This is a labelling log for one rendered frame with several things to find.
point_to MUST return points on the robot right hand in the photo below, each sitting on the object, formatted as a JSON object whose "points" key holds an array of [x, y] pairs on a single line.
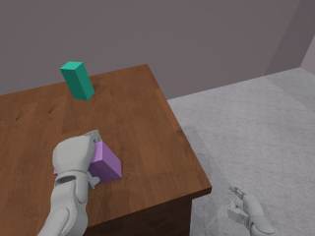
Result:
{"points": [[241, 213]]}

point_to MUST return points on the sponge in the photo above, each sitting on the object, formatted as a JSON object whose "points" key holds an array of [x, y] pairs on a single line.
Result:
{"points": [[105, 164]]}

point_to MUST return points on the robot left hand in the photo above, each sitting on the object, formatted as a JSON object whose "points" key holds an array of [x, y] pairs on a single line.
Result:
{"points": [[76, 154]]}

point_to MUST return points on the right robot forearm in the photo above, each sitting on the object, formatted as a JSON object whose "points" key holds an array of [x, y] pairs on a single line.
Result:
{"points": [[261, 226]]}

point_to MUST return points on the left robot forearm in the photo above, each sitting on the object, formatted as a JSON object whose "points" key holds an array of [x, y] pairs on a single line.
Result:
{"points": [[68, 216]]}

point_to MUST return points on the table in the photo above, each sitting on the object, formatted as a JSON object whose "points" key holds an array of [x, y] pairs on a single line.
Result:
{"points": [[160, 172]]}

